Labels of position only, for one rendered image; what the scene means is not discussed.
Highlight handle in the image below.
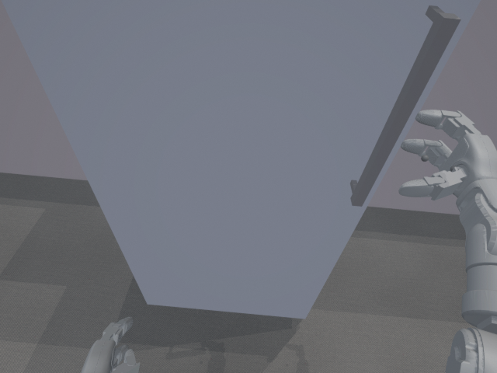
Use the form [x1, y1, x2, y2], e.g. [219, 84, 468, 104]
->
[350, 5, 461, 207]

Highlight right robot forearm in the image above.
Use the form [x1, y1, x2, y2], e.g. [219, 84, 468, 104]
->
[456, 179, 497, 334]

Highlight right robot upper arm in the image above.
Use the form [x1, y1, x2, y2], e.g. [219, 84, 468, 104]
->
[445, 328, 497, 373]

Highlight robot left hand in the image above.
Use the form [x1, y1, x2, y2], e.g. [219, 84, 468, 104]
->
[81, 317, 140, 373]

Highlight robot right hand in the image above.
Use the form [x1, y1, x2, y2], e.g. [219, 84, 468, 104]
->
[398, 110, 497, 200]

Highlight fridge door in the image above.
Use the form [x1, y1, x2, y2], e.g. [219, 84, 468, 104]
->
[2, 0, 481, 319]

